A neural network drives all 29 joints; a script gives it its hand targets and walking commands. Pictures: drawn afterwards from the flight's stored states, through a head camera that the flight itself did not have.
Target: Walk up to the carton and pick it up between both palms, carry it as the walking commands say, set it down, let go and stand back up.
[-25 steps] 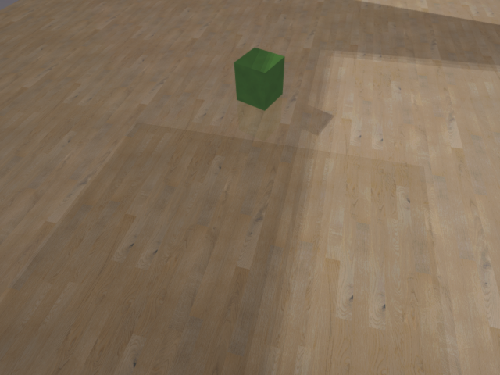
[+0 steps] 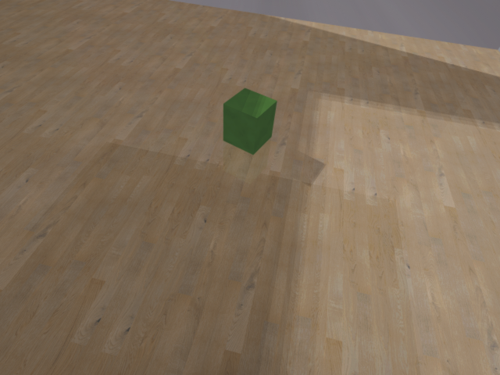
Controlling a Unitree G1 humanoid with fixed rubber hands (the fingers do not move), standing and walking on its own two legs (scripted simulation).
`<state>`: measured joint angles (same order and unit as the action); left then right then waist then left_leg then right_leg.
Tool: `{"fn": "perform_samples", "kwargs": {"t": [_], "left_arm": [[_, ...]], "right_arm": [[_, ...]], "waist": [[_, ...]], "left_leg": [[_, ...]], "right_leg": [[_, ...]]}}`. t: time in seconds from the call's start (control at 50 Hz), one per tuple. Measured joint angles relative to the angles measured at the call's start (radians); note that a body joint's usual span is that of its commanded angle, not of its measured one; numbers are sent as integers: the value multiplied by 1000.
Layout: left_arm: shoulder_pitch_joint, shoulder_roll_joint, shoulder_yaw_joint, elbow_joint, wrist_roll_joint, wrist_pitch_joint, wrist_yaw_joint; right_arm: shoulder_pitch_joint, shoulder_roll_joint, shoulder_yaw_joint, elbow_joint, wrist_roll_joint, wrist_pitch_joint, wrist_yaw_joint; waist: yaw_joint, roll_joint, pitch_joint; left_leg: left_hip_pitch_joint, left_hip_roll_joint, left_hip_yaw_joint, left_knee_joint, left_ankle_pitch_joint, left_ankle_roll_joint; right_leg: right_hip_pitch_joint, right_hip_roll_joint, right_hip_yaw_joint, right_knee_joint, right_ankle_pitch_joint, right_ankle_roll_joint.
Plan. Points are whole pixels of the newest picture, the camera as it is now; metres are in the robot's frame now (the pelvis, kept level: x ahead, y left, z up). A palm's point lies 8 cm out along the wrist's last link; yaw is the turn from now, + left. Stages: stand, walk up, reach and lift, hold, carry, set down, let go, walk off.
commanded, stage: walk up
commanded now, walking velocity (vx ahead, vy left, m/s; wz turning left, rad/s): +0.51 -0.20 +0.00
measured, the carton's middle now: (249, 121) +1.62 -0.07 -0.64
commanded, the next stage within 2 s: none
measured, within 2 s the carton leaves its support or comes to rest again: neither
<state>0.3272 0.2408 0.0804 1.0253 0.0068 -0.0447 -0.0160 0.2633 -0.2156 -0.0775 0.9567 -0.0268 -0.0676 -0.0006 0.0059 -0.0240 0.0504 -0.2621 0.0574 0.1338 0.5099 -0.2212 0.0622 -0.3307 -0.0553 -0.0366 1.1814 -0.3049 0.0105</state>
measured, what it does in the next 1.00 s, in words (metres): walks ahead: right foot, then left foot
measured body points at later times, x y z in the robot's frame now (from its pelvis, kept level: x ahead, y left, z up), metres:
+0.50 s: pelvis +0.25 -0.08 -0.02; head +0.29 -0.08 +0.42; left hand +0.41 +0.15 -0.16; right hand +0.15 -0.33 -0.16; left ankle +0.04 +0.07 -0.72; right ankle +0.35 -0.20 -0.74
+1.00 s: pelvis +0.51 -0.05 -0.02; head +0.54 -0.03 +0.43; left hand +0.41 +0.17 -0.17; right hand +0.70 -0.26 -0.13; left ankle +0.62 +0.07 -0.74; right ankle +0.35 -0.21 -0.74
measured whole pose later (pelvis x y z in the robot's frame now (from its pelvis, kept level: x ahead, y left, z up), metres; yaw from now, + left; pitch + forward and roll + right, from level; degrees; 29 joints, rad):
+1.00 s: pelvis +0.51 -0.05 -0.02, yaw +2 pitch +1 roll -1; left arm 0.46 0.17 0.04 1.08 0.01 -0.08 0.00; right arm 0.05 -0.17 -0.07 0.88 -0.04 -0.04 0.03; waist 0.09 -0.01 0.03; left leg -0.45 0.08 0.12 0.54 -0.11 -0.01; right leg 0.09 -0.09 -0.15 0.35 -0.43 0.08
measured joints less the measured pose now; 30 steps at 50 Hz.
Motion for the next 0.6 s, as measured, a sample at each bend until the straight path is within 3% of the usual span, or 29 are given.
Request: {"fn": "perform_samples", "kwargs": {"t": [0.1,0.26,0.38,0.44,0.48,0.5,0.56,0.6], "left_arm": [[-83,12,-5,-44,10,30,-19],[-163,-20,-22,-82,16,49,-47],[-247,-35,-32,-111,15,40,-56],[-274,-38,-32,-127,18,29,-57],[-267,-34,-25,-125,23,6,-44],[-257,-35,-21,-120,27,-8,-34],[-175,-17,-16,-79,20,-30,-15],[-101,-8,-16,-40,22,-38,-8]], "right_arm": [[165,6,2,69,8,-12,3],[272,75,20,81,8,-16,-8],[269,83,20,79,8,-19,-18],[259,58,12,90,6,-14,-22],[248,35,9,100,8,-8,-22],[225,23,7,98,7,-2,-20],[145,9,2,68,13,4,-13],[83,-4,-3,43,17,-1,-4]], "waist": [[-49,-18,4],[-70,-46,-14],[-88,-35,-13],[-91,-10,-7],[-82,17,-3],[-78,39,11],[-60,39,25],[-29,32,19]], "left_leg": [[121,-7,-14,-89,-24,-3],[276,-8,-7,-212,-63,-39],[362,11,-4,-261,-124,-89],[394,35,-2,-243,-186,-125],[360,74,-5,-103,-266,-139],[299,102,-25,64,-282,-123],[60,59,-116,570,-255,-81],[-71,35,-109,731,-169,-67]], "right_leg": [[-182,-38,24,-55,115,17],[-282,-74,-20,-323,303,56],[-237,-60,-75,-532,304,31],[-176,-37,-87,-619,215,-1],[-120,-7,-103,-666,200,-33],[-127,8,-115,-618,180,-40],[-86,8,-128,-579,94,-42],[-21,11,-123,-642,98,-30]]}}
